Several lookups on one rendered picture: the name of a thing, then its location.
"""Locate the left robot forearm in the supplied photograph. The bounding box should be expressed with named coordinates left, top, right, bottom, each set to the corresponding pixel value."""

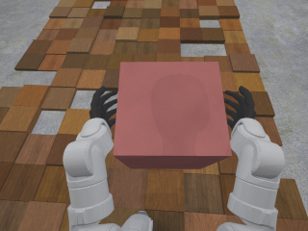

left=63, top=117, right=115, bottom=231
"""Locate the robot left hand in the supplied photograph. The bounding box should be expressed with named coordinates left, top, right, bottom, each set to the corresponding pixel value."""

left=90, top=86, right=117, bottom=129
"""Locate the carton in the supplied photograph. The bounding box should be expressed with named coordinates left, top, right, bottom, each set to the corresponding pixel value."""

left=113, top=62, right=232, bottom=169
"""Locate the robot left thigh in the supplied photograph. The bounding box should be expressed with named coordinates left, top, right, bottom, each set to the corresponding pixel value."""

left=121, top=214, right=153, bottom=231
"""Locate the robot left shin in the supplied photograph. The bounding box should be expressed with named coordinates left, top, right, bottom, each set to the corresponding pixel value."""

left=138, top=211, right=148, bottom=216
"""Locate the right robot forearm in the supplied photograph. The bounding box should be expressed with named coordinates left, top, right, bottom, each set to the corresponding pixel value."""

left=227, top=117, right=285, bottom=231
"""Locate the robot right hand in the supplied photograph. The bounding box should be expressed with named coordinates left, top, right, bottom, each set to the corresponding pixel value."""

left=223, top=86, right=256, bottom=131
